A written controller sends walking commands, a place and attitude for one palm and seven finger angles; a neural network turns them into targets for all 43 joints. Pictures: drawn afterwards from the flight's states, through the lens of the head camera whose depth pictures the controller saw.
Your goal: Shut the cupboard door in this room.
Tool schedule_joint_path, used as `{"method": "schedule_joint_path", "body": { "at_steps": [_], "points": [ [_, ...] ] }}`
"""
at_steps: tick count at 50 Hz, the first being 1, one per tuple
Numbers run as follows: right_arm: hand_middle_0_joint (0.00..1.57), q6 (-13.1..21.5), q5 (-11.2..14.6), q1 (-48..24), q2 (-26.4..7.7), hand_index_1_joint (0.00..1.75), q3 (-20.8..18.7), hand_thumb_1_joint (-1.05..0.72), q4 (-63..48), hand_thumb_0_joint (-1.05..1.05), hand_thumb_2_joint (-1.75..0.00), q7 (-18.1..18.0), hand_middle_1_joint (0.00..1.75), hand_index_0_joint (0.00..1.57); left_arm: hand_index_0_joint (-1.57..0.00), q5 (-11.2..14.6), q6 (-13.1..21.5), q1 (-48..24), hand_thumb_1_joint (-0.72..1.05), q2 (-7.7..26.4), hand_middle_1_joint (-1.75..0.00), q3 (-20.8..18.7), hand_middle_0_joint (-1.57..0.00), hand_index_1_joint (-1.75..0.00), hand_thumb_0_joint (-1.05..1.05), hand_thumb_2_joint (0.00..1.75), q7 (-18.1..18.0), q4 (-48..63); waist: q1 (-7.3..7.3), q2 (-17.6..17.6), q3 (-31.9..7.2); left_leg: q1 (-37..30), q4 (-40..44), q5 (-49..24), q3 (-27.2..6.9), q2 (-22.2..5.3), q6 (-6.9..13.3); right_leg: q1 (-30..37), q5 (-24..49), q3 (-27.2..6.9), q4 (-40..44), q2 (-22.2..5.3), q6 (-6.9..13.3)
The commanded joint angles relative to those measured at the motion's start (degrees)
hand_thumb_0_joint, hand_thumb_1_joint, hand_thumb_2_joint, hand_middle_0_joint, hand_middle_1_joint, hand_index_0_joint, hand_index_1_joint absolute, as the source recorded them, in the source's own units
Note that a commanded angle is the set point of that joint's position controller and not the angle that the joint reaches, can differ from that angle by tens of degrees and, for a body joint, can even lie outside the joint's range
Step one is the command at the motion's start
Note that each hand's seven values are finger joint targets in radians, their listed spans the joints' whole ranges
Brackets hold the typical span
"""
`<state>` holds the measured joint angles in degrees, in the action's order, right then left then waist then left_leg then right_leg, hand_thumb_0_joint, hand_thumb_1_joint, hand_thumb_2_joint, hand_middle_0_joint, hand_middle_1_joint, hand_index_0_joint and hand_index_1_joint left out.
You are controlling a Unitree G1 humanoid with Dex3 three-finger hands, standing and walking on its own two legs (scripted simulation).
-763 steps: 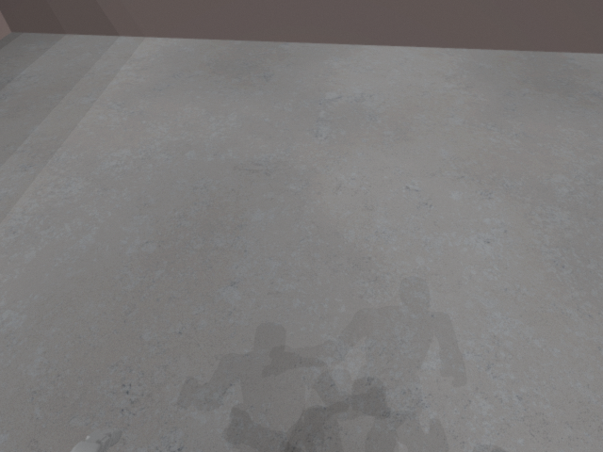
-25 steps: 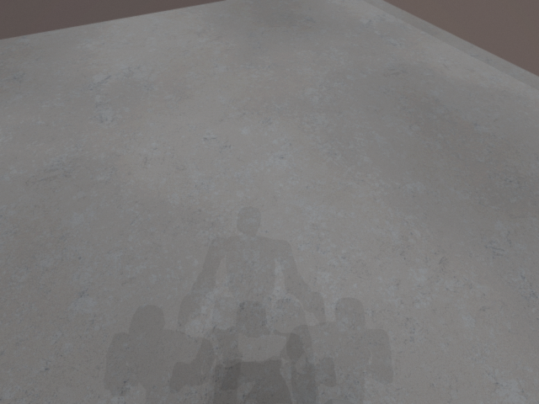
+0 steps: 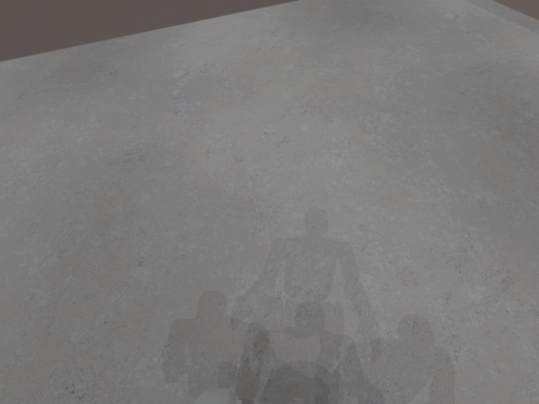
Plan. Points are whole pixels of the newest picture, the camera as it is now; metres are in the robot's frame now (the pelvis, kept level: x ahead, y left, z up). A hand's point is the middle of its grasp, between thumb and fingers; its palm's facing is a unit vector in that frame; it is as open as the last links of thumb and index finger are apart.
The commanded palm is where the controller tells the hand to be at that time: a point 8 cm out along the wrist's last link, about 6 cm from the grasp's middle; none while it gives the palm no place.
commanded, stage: turn or walk to find it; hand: left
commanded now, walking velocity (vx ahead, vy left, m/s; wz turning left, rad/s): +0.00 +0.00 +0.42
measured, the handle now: out of the picture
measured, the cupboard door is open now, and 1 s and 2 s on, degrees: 81 81 81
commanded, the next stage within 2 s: stand and wait in 1.12 s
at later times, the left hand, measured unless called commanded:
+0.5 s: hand out of the picture +0.00 +0.27 -0.17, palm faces +0.23 -0.94 -0.24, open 7.4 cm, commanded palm none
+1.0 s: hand out of the picture -0.06 +0.19 -0.15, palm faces +0.43 -0.87 -0.26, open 7.3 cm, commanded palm none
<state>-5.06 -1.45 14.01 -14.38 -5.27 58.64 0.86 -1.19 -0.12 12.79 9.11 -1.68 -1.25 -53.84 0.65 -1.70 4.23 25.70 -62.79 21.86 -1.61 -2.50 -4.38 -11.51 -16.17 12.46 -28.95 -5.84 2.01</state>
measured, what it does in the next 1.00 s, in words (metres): steps on the spot, turning left: left foot, then right foot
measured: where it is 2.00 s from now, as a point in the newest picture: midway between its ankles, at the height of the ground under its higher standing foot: outside the picture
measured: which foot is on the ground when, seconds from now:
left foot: up 0.00-0.16, down 0.18-0.68, up 0.70-1.00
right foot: down 0.00-0.20, up 0.22-0.64, down 0.66-1.00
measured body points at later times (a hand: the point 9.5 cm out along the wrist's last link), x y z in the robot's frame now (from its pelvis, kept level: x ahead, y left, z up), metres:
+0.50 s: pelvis -0.03 +0.05 +0.00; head +0.00 +0.07 +0.45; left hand -0.01 +0.32 -0.15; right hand +0.11 -0.18 -0.13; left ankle -0.03 +0.15 -0.74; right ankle -0.02 -0.11 -0.67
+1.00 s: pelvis -0.04 -0.01 +0.00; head +0.00 -0.02 +0.45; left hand -0.08 +0.23 -0.13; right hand +0.10 -0.24 -0.16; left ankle -0.13 +0.14 -0.66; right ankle -0.01 -0.10 -0.74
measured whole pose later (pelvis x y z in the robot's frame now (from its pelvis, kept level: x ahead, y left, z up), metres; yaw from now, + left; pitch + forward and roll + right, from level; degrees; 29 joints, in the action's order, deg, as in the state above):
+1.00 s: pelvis -0.04 -0.01 +0.00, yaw +25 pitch -1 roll +2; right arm -5.0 -1.4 13.1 -14.3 -5.2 58.2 0.8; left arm -1.3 -0.3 12.9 9.3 -1.8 -1.1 -54.1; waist 0.5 -1.3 4.5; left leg 25.0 -60.3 23.0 -1.4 -2.6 -4.3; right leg -11.2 -17.2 11.9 -29.4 -5.9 1.7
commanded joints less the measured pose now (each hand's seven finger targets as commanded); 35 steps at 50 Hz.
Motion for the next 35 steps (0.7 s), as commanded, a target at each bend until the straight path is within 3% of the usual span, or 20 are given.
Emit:
{"method": "schedule_joint_path", "body": {
  "at_steps": [1, 4, 5, 7, 8, 9, 10, 11, 12, 14, 16, 18, 23, 26, 29, 31, 32, 33, 34, 35],
  "points": [
    [0.20, 2.08, 0.59, -5.82, -1.78, 0.30, 0.63, -0.90, -5.70, 0.00, -0.90, -0.05, 0.30, 0.20, -0.20, -0.51, 0.69, 3.78, 0.90, 13.05, -0.30, -3.36, -0.20, -0.30, 0.00, 0.90, -0.79, 2.05, -3.22, 11.35, -3.40, 2.20, 9.69, 4.10, 2.95, -0.41, 0.17, 6.36, 20.53, -10.99, 9.48, -15.45, 6.00],
    [0.20, 2.93, 1.08, -6.60, -1.24, 0.30, 1.20, -0.90, -6.38, 0.00, -0.90, -0.17, 0.30, 0.20, -0.20, -0.70, 0.37, 4.55, 0.90, 14.58, -0.30, -3.89, -0.20, -0.30, 0.00, 0.90, -0.64, 1.30, -3.90, 13.15, -5.67, -2.39, 19.16, 5.57, 5.31, 0.36, 1.09, 8.00, 26.22, -10.34, 5.93, -16.08, 6.47],
    [0.20, 3.11, 1.12, -5.80, -1.27, 0.30, 1.24, -0.90, -6.15, 0.00, -0.90, -0.27, 0.30, 0.20, -0.20, -0.63, 0.27, 4.32, 0.90, 14.78, -0.30, -3.91, -0.20, -0.30, 0.00, 0.90, -0.51, 0.87, -3.35, 13.31, -6.20, -4.28, 22.25, 3.85, 6.26, 0.97, 1.31, 7.80, 27.24, -9.43, 4.73, -15.75, 5.85],
    [0.20, 3.64, 1.11, -2.57, -1.99, 0.30, 1.15, -0.90, -5.54, 0.00, -0.90, -0.30, 0.30, 0.20, -0.20, -0.19, 0.03, 2.69, 0.90, 14.63, -0.30, -3.92, -0.20, -0.30, 0.00, 0.90, -0.39, 0.59, -1.15, 11.65, -7.80, -11.55, 33.14, -4.98, 6.81, 1.15, 1.94, 5.39, 24.65, -6.52, -0.11, -14.35, 2.74],
    [0.20, 4.21, 0.99, -0.34, -3.93, 0.30, 0.75, -0.90, -4.96, 0.00, -0.90, -0.22, 0.30, 0.20, -0.20, 0.36, -0.34, 2.45, 0.90, 13.67, -0.30, -3.84, -0.20, -0.30, 0.00, 0.90, -0.32, 0.96, 0.45, 6.24, -9.26, -18.93, 40.43, -13.06, 4.83, -0.48, 2.78, 0.49, 19.93, -3.84, -5.90, -12.43, -0.21],
    [0.20, 4.79, 0.50, 1.15, -9.47, 0.30, -0.41, -0.90, -5.14, 0.00, -0.90, -0.50, 0.30, 0.20, -0.20, 0.83, -0.84, 3.29, 0.90, 10.51, -0.30, -3.41, -0.20, -0.30, 0.00, 0.90, -0.13, 2.31, 1.31, -8.87, -9.84, -26.83, 43.95, -24.79, -11.25, -12.36, 7.52, -12.88, 0.42, -0.91, -16.59, -5.43, -4.51],
    [0.20, 4.29, 0.55, 3.55, -13.45, 0.30, -1.27, -0.90, -4.71, 0.00, -0.90, -0.98, 0.30, 0.20, -0.20, 0.57, -1.32, -0.45, 0.90, 7.94, -0.30, -1.94, -0.20, -0.30, 0.00, 0.90, -0.04, 4.21, 2.98, -16.63, -7.67, -25.55, 44.95, -40.36, -19.67, -20.76, 13.71, -20.28, -21.48, -3.67, -25.49, -0.99, -6.57],
    [0.20, 3.86, 0.31, 3.14, -13.04, 0.30, -1.15, -0.90, -4.41, 0.00, -0.90, -1.06, 0.30, 0.20, -0.20, 0.35, -1.82, -1.76, 0.90, 9.34, -0.30, -2.25, -0.20, -0.30, 0.00, 0.90, -0.10, 4.41, 2.91, -10.48, -7.17, -22.03, 44.05, -34.91, -16.01, -21.83, 16.39, -18.38, -20.44, -7.40, -30.66, -1.97, -5.55],
    [0.20, 4.16, 0.18, 1.00, -10.98, 0.30, -0.61, -0.90, -4.63, 0.00, -0.90, -1.55, 0.30, 0.20, -0.20, 0.03, -2.36, -3.31, 0.90, 8.91, -0.30, -2.41, -0.20, -0.30, 0.00, 0.90, -0.20, 3.31, 2.55, -12.60, -5.10, -17.69, 45.97, -29.66, -15.11, -18.00, 14.84, -18.72, -17.01, -9.74, -32.22, -2.46, -5.65],
    [0.20, 4.11, 0.18, -4.31, -8.94, 0.30, 0.22, -0.90, -6.01, 0.00, -0.90, -1.93, 0.30, 0.20, -0.20, 0.14, -2.26, -3.22, 0.90, 9.76, -0.30, -2.88, -0.20, -0.30, 0.00, 0.90, 0.48, 2.11, 0.51, -9.46, -1.04, -14.71, 45.85, -25.25, -11.47, -13.46, 13.11, -19.42, -10.26, -10.52, -34.71, -1.67, -5.97],
    [0.20, 4.56, 0.43, -5.23, -8.42, 0.30, 0.52, -0.90, -6.58, 0.00, -0.90, -1.91, 0.30, 0.20, -0.20, 0.20, -2.02, -0.68, 0.90, 9.56, -0.30, -2.79, -0.20, -0.30, 0.00, 0.90, 0.78, 0.93, -0.72, -7.99, -2.84, -17.38, 45.06, -28.48, -8.63, -10.70, 12.20, -19.22, -6.86, -10.24, -34.96, -0.70, -6.56],
    [0.20, 4.77, 0.61, -4.11, -8.31, 0.30, 0.38, -0.90, -6.58, 0.00, -0.90, -1.82, 0.30, 0.20, -0.20, 0.25, -1.91, -0.49, 0.90, 9.63, -0.30, -2.74, -0.20, -0.30, 0.00, 0.90, 0.77, 0.86, -0.43, -6.72, -4.47, -18.71, 45.01, -29.47, -7.95, -10.10, 12.13, -18.60, -5.59, -10.42, -34.33, -0.33, -7.01],
    [0.20, 4.48, 0.32, -1.20, -8.41, 0.30, -0.20, -0.90, -6.36, 0.00, -0.90, -1.64, 0.30, 0.20, -0.20, 0.39, -1.88, -4.08, 0.90, 9.01, -0.30, -2.39, -0.20, -0.30, 0.00, 0.90, 0.40, 2.87, 1.23, -6.25, -4.80, -19.71, 44.63, -27.59, -12.60, -11.10, 13.88, -17.96, -8.16, -11.16, -27.55, 0.56, -7.40],
    [0.20, 4.16, 0.05, -1.18, -8.69, 0.30, -0.58, -0.90, -6.63, 0.00, -0.90, -1.56, 0.30, 0.20, -0.20, 0.62, -1.63, -5.16, 0.90, 8.16, -0.30, -2.14, -0.20, -0.30, 0.00, 0.90, 0.24, 3.98, 1.51, -7.70, -5.76, -19.11, 43.04, -28.77, -15.19, -11.00, 14.42, -14.93, -10.07, -10.96, -20.13, 1.80, -6.99],
    [0.20, 3.90, -0.08, -1.98, -8.54, 0.30, -0.80, -0.90, -6.97, 0.00, -0.90, -1.44, 0.30, 0.20, -0.20, 0.93, -1.16, -3.41, 0.90, 7.98, -0.30, -2.05, -0.20, -0.30, 0.00, 0.90, 0.11, 3.89, 0.70, -8.07, -6.80, -16.07, 41.11, -31.16, -16.95, -9.58, 13.85, -8.22, -8.46, -10.07, -11.05, 3.72, -6.13],
    [0.20, 3.75, 0.25, -3.19, -8.06, 0.30, -0.92, -0.90, -7.38, 0.00, -0.90, -1.33, 0.30, 0.20, -0.20, 1.02, -0.64, 0.38, 0.90, 8.52, -0.30, -2.28, -0.20, -0.30, 0.00, 0.90, -0.03, 2.83, -1.40, -6.89, -8.25, -11.22, 38.04, -27.69, -16.46, -7.20, 11.75, 0.45, 0.07, -9.33, -0.27, 4.22, -5.79],
    [0.20, 3.79, 0.65, -3.52, -6.91, 0.30, -0.87, -0.90, -7.62, 0.00, -0.90, -1.16, 0.30, 0.20, -0.20, 0.81, -0.10, 2.58, 0.90, 10.01, -0.30, -2.63, -0.20, -0.30, 0.00, 0.90, -0.19, 2.53, -2.62, -3.23, -8.96, -6.55, 34.84, -22.14, -14.91, -4.73, 9.26, 7.22, 5.40, -10.68, 7.34, 2.20, -5.42],
    [0.20, 3.86, 1.12, -2.63, -3.46, 0.30, -0.36, -0.90, -8.15, 0.00, -0.90, -0.84, 0.30, 0.20, -0.20, 0.00, 0.52, 4.18, 0.90, 14.05, -0.30, -3.48, -0.20, -0.30, 0.00, 0.90, -0.63, 2.41, -3.22, 8.12, -10.12, 3.34, 26.06, -8.10, -8.81, 0.87, 5.53, 15.45, 4.59, -20.87, 12.12, -8.97, -2.38],
    [0.20, 3.85, 0.85, -4.23, -2.00, 0.30, -0.08, -0.90, -9.91, 0.00, -0.90, -0.88, 0.30, 0.20, -0.20, -0.34, 0.61, 4.40, 0.90, 17.73, -0.30, -4.13, -0.20, -0.30, 0.00, 0.90, -0.77, 3.03, -4.19, 19.38, -7.61, 9.44, 13.55, 10.80, -1.69, 6.97, 2.67, 12.41, 12.00, -32.57, 13.38, -20.86, 4.16],
    [0.20, 3.25, 0.43, -4.99, -4.47, 0.30, -0.82, -0.90, -9.71, 0.00, -0.90, -0.85, 0.30, 0.20, -0.20, 0.03, 0.28, 3.33, 0.90, 16.90, -0.30, -3.71, -0.20, -0.30, 0.00, 0.90, -0.85, 3.77, -3.81, 12.92, -6.14, 6.90, 4.06, 11.33, -4.04, 4.63, 3.13, 4.28, 12.30, -29.92, 13.35, -22.08, 7.31]
  ]
}}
